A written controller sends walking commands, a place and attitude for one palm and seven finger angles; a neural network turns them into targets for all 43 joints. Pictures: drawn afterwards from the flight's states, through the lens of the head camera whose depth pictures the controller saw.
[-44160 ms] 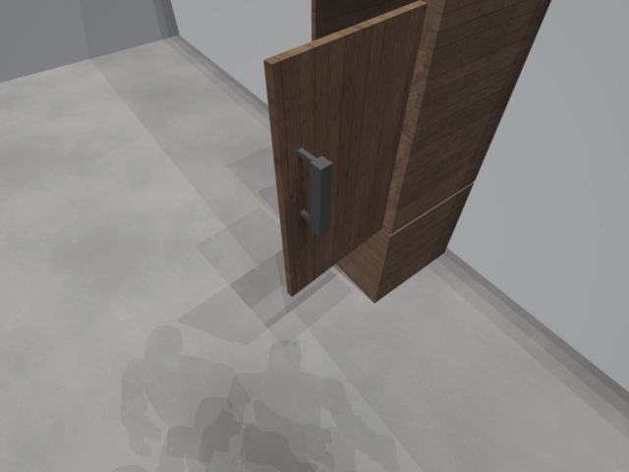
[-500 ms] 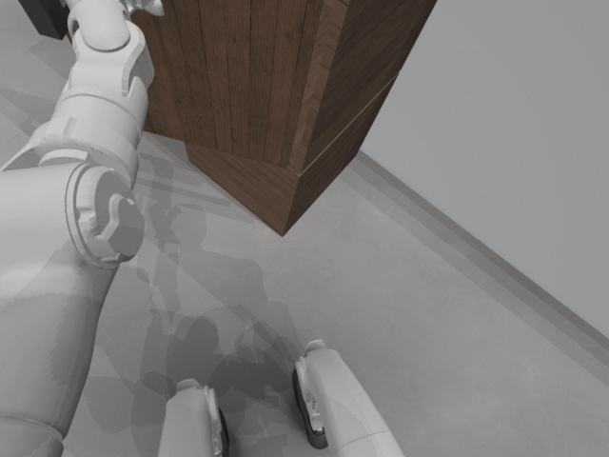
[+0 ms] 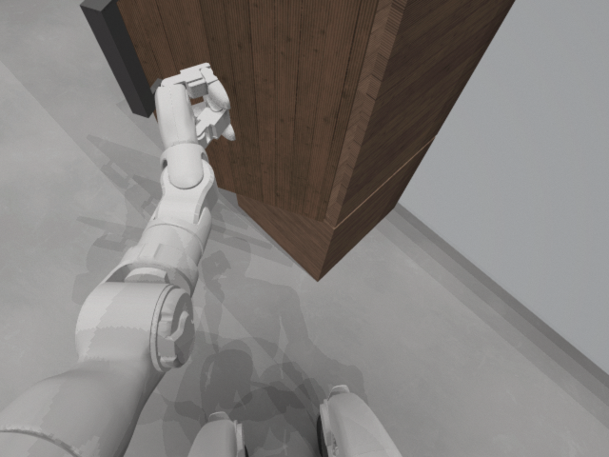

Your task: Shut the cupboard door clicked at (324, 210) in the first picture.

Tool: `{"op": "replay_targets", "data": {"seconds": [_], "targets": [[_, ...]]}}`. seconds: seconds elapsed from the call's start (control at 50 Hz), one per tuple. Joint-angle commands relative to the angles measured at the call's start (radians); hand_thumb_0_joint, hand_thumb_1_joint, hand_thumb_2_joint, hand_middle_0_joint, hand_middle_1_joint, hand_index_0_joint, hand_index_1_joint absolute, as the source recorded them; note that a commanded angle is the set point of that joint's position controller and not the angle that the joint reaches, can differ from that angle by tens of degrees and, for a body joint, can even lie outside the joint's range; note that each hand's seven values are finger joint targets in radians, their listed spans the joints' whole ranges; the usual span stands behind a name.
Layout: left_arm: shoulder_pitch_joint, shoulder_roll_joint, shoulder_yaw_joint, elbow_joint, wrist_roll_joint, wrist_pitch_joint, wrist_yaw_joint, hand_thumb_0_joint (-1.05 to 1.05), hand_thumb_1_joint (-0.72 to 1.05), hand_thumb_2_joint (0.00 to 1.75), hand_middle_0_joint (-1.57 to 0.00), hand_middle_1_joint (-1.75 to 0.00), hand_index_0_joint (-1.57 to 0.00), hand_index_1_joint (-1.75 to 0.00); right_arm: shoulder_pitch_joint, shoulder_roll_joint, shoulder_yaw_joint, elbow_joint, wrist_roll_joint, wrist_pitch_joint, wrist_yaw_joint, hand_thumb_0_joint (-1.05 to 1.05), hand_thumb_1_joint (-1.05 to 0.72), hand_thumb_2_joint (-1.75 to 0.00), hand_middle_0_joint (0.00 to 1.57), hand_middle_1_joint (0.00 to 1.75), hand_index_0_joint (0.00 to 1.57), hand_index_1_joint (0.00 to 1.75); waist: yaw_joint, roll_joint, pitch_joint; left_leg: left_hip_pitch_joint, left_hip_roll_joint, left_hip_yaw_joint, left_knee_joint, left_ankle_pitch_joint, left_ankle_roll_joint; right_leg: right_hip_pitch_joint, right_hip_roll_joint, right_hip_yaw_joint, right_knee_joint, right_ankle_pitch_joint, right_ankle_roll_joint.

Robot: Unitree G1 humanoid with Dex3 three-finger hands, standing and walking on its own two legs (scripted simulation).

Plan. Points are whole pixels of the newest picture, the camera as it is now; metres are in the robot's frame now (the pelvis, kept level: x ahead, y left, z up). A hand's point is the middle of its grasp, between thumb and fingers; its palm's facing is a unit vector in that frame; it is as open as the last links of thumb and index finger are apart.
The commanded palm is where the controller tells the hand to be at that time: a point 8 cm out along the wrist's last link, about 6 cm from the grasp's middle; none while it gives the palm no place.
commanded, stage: pull the fist back off the door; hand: left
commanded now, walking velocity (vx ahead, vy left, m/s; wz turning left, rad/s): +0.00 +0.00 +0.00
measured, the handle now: (133, 53) +0.65 +0.15 +0.08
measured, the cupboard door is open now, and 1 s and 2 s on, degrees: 26 26 26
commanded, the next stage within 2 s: draw the hand back to the body in 0.14 s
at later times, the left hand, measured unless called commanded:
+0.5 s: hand (181, 151) +0.46 +0.09 +0.11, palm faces +0.13 -0.99 -0.01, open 3.1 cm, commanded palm +0.40 +0.13 +0.12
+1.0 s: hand (35, 265) +0.31 +0.17 +0.18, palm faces +0.14 -0.97 -0.21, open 3.2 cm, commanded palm +0.26 +0.22 +0.19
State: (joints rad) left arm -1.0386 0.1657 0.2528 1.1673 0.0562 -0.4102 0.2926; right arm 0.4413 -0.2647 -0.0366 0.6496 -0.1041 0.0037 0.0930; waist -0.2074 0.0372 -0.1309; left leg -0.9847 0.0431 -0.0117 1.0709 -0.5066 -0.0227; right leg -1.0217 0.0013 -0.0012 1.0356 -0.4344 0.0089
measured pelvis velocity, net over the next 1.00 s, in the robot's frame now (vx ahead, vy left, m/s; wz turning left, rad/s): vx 0.01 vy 0.01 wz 0.01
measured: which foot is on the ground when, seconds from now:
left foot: down 0.00-1.00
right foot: down 0.00-1.00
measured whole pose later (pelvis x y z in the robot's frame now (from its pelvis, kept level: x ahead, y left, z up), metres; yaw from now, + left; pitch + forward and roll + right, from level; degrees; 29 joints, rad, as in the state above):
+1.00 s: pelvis +0.01 +0.01 +0.07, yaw +1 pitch -1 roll +0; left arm -0.01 0.23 0.04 0.10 -0.06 -0.08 0.07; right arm 0.18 -0.22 0.03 0.54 0.03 0.01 -0.09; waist 0.01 0.04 -0.02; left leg -0.21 0.02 0.01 0.55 -0.32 -0.01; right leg -0.26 -0.02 0.01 0.55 -0.27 0.02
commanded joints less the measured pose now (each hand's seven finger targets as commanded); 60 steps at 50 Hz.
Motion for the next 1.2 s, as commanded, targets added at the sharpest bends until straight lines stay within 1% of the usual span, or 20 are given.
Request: {"op": "replay_targets", "data": {"seconds": [0.0, 0.04, 0.14, 0.24, 0.3, 0.34, 0.4, 0.42, 0.46, 0.52, 0.56, 0.62, 0.72, 0.74, 0.76, 0.82, 0.9, 0.98, 1.08, 1.18], "targets": [[-0.379, 0.094, -0.043, -0.276, 0.011, -0.097, 0.003, 0.0, 0.9, 0.9, -1.3, -1.5, -1.3, -1.5, 0.162, -0.122, -0.058, -0.044, 0.013, 0.003, -0.005, 0.0, -0.9, -0.9, 0.2, 0.3, 0.2, 0.3, 0.002, -0.004, -0.519, 0.311, -0.045, 0.033, -0.093, 0.47, 0.031, 0.387, 0.021, -0.03, -0.11, 0.519, -0.016], [-0.337, 0.076, -0.053, -0.316, 0.004, -0.106, -0.001, 0.0, 0.9, 0.9, -1.3, -1.5, -1.3, -1.5, 0.146, -0.117, -0.06, -0.051, 0.019, 0.004, -0.01, 0.0, -0.9, -0.9, 0.2, 0.3, 0.2, 0.3, 0.016, -0.004, -0.532, 0.329, -0.046, 0.039, -0.097, 0.486, 0.031, 0.413, 0.019, -0.026, -0.111, 0.548, -0.016], [-0.405, 0.06, -0.083, -0.31, -0.009, -0.107, -0.008, 0.0, 0.9, 0.9, -1.3, -1.5, -1.3, -1.5, 0.103, -0.11, -0.056, -0.039, 0.028, 0.009, -0.032, 0.0, -0.9, -0.9, 0.2, 0.3, 0.2, 0.3, -0.014, -0.061, -0.457, 0.288, -0.053, 0.04, -0.112, 0.391, 0.039, 0.42, 0.012, -0.013, -0.138, 0.5, -0.006], [-0.4, 0.027, -0.109, -0.307, -0.022, -0.126, -0.028, 0.0, 0.9, 0.9, -1.3, -1.5, -1.3, -1.5, 0.077, -0.107, -0.054, -0.033, 0.029, -0.001, -0.037, 0.0, -0.9, -0.9, 0.2, 0.3, 0.2, 0.3, -0.004, -0.01, -0.512, 0.36, -0.05, 0.028, -0.106, 0.425, 0.029, 0.381, 0.009, -0.028, -0.121, 0.482, -0.013], [-0.2, 0.087, -0.045, -0.336, -0.04, -0.099, -0.052, 0.0, 0.9, 0.9, -1.3, -1.5, -1.3, -1.5, 0.06, -0.111, -0.051, -0.074, 0.04, 0.007, -0.037, 0.0, -0.9, -0.9, 0.2, 0.3, 0.2, 0.3, 0.07, -0.04, -0.536, 0.362, -0.053, 0.045, -0.149, 0.434, 0.028, 0.487, 0.013, -0.025, -0.141, 0.505, -0.019], [-0.107, 0.099, -0.039, -0.399, -0.059, -0.068, -0.073, 0.0, 0.9, 0.9, -1.3, -1.5, -1.3, -1.5, 0.049, -0.108, -0.043, -0.106, 0.054, 0.015, -0.041, 0.0, -0.9, -0.9, 0.2, 0.3, 0.2, 0.3, 0.097, -0.046, -0.51, 0.362, -0.054, 0.054, -0.188, 0.434, 0.029, 0.55, 0.015, -0.023, -0.167, 0.527, -0.021], [0.028, 0.104, -0.037, -0.554, -0.095, -0.027, -0.101, 0.0, 0.9, 0.9, -1.3, -1.5, -1.3, -1.5, 0.019, -0.102, -0.04, -0.149, 0.076, 0.021, -0.054, 0.0, -0.9, -0.9, 0.2, 0.3, 0.2, 0.3, 0.126, -0.125, -0.467, 0.36, -0.058, 0.067, -0.243, 0.398, 0.038, 0.66, 0.02, -0.013, -0.227, 0.544, -0.018], [0.057, 0.117, -0.028, -0.595, -0.107, -0.021, -0.109, 0.0, 0.9, 0.9, -1.3, -1.5, -1.3, -1.5, 0.011, -0.105, -0.04, -0.16, 0.082, 0.018, -0.063, 0.0, -0.9, -0.9, 0.2, 0.3, 0.2, 0.3, 0.126, -0.142, -0.45, 0.378, -0.055, 0.066, -0.26, 0.392, 0.039, 0.676, 0.022, -0.014, -0.243, 0.53, -0.017], [0.059, 0.074, -0.089, -0.71, -0.119, -0.018, -0.127, 0.0, 0.9, 0.9, -1.3, -1.5, -1.3, -1.5, -0.021, -0.098, -0.037, -0.162, 0.093, 0.008, -0.073, 0.0, -0.9, -0.9, 0.2, 0.3, 0.2, 0.3, 0.117, -0.111, -0.397, 0.427, -0.052, 0.068, -0.291, 0.36, 0.041, 0.663, 0.023, -0.016, -0.279, 0.488, -0.014], [0.113, 0.075, -0.119, -0.823, -0.133, -0.011, -0.154, 0.0, 0.9, 0.9, -1.3, -1.5, -1.3, -1.5, -0.054, -0.099, -0.036, -0.162, 0.105, -0.015, -0.09, 0.0, -0.9, -0.9, 0.2, 0.3, 0.2, 0.3, 0.117, -0.077, -0.34, 0.498, -0.046, 0.064, -0.329, 0.328, 0.041, 0.652, 0.025, -0.025, -0.318, 0.418, -0.016], [0.216, 0.063, -0.131, -0.83, -0.149, 0.013, -0.178, 0.0, 0.9, 0.9, -1.3, -1.5, -1.3, -1.5, -0.081, -0.096, -0.031, -0.158, 0.113, -0.031, -0.096, 0.0, -0.9, -0.9, 0.2, 0.3, 0.2, 0.3, 0.133, -0.074, -0.293, 0.515, -0.045, 0.061, -0.356, 0.308, 0.04, 0.652, 0.025, -0.031, -0.34, 0.385, -0.017], [0.307, 0.063, -0.15, -0.876, -0.163, 0.064, -0.215, 0.0, 0.9, 0.9, -1.3, -1.5, -1.3, -1.5, -0.123, -0.096, -0.02, -0.167, 0.128, -0.047, -0.105, 0.0, -0.9, -0.9, 0.2, 0.3, 0.2, 0.3, 0.15, -0.011, -0.216, 0.547, -0.045, 0.054, -0.402, 0.268, 0.035, 0.642, 0.023, -0.041, -0.373, 0.303, -0.024], [0.463, 0.071, -0.144, -1.011, -0.203, 0.146, -0.25, 0.0, 0.9, 0.9, -1.19, -1.38, -1.19, -1.38, -0.197, -0.093, -0.004, -0.202, 0.143, -0.071, -0.121, 0.0, -0.9, -0.9, 0.2, 0.3, 0.2, 0.3, 0.185, -0.042, -0.165, 0.592, -0.041, 0.042, -0.457, 0.277, 0.033, 0.69, 0.018, -0.053, -0.406, 0.286, -0.024], [0.471, 0.072, -0.152, -1.056, -0.204, 0.156, -0.255, 0.0, 0.9, 0.9, -1.16, -1.35, -1.16, -1.35, -0.216, -0.09, 0.0, -0.208, 0.147, -0.075, -0.123, 0.0, -0.9, -0.9, 0.2, 0.3, 0.2, 0.3, 0.185, -0.04, -0.156, 0.605, -0.042, 0.042, -0.464, 0.276, 0.035, 0.693, 0.017, -0.052, -0.412, 0.285, -0.022], [0.499, 0.156, -0.203, -1.115, -0.122, 0.171, -0.241, 0.0, 0.9, 0.9, -1.13, -1.32, -1.13, -1.32, -0.246, -0.074, -0.008, -0.219, 0.145, -0.051, -0.138, 0.0, -0.9, -0.9, 0.2, 0.3, 0.2, 0.3, 0.181, -0.061, -0.172, 0.664, -0.048, 0.048, -0.515, 0.285, 0.039, 0.742, 0.0, -0.009, -0.461, 0.277, -0.023], [0.602, 0.199, -0.153, -1.193, -0.119, 0.218, -0.223, 0.0, 0.9, 0.9, -1.05, -1.23, -1.05, -1.23, -0.292, -0.068, 0.007, -0.235, 0.143, -0.029, -0.17, 0.0, -0.9, -0.9, 0.2, 0.3, 0.2, 0.3, 0.199, -0.058, -0.11, 0.702, -0.047, 0.048, -0.565, 0.303, 0.047, 0.802, -0.005, -0.013, -0.521, 0.278, -0.02], [0.719, 0.202, -0.137, -1.285, -0.114, 0.257, -0.216, 0.0, 0.9, 0.9, -0.94, -1.11, -0.94, -1.11, -0.331, -0.051, 0.03, -0.242, 0.139, -0.026, -0.189, 0.0, -0.9, -0.9, 0.2, 0.3, 0.2, 0.3, 0.21, -0.051, -0.039, 0.765, -0.039, 0.042, -0.629, 0.336, 0.043, 0.847, -0.001, -0.033, -0.569, 0.3, -0.02], [0.848, 0.211, -0.116, -1.4, -0.112, 0.283, -0.215, 0.0, 0.9, 0.9, -0.83, -0.99, -0.83, -0.99, -0.35, -0.045, 0.043, -0.242, 0.131, -0.039, -0.191, 0.0, -0.9, -0.9, 0.2, 0.3, 0.2, 0.3, 0.219, 0.005, -0.02, 0.822, -0.039, 0.047, -0.669, 0.392, 0.039, 0.896, -0.002, -0.042, -0.607, 0.35, -0.02], [0.998, 0.221, -0.089, -1.523, -0.108, 0.298, -0.212, 0.0, 0.9, 0.9, -0.69, -0.84, -0.69, -0.84, -0.361, -0.045, 0.049, -0.236, 0.121, -0.066, -0.185, 0.0, -0.9, -0.9, 0.2, 0.3, 0.2, 0.3, 0.227, 0.008, 0.017, 0.854, -0.034, 0.041, -0.702, 0.447, 0.034, 0.927, 0.002, -0.054, -0.636, 0.385, -0.018], [1.105, 0.279, 0.004, -1.617, -0.106, 0.299, -0.195, 0.0, 0.9, 0.9, -0.56, -0.69, -0.56, -0.69, -0.369, -0.044, 0.047, -0.222, 0.112, -0.089, -0.186, 0.0, -0.9, -0.9, 0.2, 0.3, 0.2, 0.3, 0.24, 0.011, 0.023, 0.862, -0.037, 0.042, -0.711, 0.468, 0.032, 0.954, 0.002, -0.057, -0.648, 0.396, -0.016]]}}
